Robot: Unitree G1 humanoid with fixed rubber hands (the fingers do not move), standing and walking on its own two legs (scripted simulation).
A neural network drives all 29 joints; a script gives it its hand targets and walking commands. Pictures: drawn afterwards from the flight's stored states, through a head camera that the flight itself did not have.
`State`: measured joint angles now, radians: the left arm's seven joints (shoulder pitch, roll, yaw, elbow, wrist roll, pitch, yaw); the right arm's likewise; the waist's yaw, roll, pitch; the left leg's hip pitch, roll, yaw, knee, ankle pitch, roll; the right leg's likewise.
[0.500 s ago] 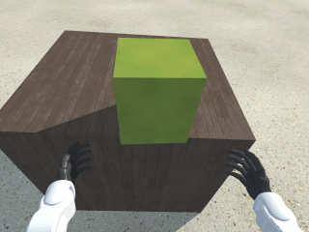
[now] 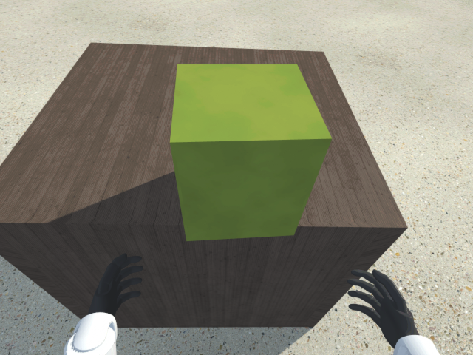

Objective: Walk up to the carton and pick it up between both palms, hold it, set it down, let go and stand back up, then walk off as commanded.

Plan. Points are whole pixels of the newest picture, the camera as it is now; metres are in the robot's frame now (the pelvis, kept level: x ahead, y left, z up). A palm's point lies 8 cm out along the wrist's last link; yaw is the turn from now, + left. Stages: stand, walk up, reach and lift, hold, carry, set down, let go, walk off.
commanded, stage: set down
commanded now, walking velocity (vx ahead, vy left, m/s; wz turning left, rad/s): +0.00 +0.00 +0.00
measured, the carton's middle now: (239, 155) +0.43 +0.03 +0.11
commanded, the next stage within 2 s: let go in 0.48 s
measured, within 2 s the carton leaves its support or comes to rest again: neither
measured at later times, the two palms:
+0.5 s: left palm (100, 329) +0.15 +0.23 -0.04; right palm (374, 340) +0.17 -0.21 -0.04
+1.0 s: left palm (102, 340) +0.15 +0.24 -0.08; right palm out of the picture +0.15 -0.21 -0.07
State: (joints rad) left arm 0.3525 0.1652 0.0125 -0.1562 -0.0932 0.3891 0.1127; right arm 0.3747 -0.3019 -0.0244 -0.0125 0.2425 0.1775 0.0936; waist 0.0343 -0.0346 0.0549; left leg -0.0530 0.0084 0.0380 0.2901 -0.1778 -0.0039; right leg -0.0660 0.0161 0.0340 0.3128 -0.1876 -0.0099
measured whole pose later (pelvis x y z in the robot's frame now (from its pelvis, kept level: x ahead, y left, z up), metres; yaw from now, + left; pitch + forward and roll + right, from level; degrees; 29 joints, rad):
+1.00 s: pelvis +0.00 +0.02 +0.00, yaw +0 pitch -3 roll -1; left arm 0.25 0.21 -0.02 0.41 -0.04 0.16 0.02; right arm 0.22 -0.19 -0.03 0.63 0.02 -0.15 0.04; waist 0.02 -0.03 0.08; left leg -0.09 0.00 0.03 0.38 -0.23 0.02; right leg -0.08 0.01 0.03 0.34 -0.21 0.01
